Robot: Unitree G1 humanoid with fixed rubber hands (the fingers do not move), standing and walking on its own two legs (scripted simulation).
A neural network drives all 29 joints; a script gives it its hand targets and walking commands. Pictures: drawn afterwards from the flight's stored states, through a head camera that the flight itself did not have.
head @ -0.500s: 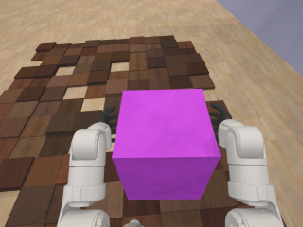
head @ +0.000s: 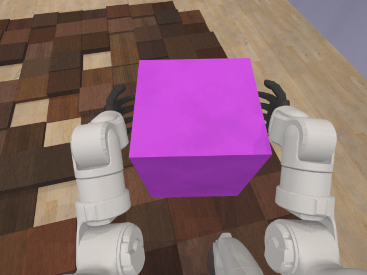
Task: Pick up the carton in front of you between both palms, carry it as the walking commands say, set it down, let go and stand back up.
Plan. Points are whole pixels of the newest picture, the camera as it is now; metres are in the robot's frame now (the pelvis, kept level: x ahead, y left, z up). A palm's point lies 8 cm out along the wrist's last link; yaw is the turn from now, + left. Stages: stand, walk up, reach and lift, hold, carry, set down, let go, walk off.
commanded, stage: carry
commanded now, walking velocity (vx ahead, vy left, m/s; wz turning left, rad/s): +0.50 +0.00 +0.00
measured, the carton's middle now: (194, 136) +0.40 -0.02 +0.05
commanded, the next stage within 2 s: none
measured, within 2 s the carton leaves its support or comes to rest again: neither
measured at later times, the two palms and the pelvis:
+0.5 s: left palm (89, 25) +0.69 +0.21 +0.15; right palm (207, 16) +0.70 -0.09 +0.15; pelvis +0.34 +0.03 +0.00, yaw +1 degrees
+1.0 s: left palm (112, 4) +0.91 +0.19 +0.09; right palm (202, 0) +0.92 -0.11 +0.08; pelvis +0.65 +0.04 +0.00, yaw +2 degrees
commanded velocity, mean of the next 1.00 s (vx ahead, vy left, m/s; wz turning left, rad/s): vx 0.50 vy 0.00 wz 0.00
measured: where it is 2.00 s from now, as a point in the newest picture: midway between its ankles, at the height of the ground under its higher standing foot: (161, 99)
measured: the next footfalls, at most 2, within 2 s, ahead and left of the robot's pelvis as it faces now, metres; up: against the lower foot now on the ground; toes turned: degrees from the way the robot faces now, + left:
right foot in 0.06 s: +0.23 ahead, -0.11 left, +0.03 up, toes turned -3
left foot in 0.50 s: +0.48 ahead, +0.12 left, +0.00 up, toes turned +5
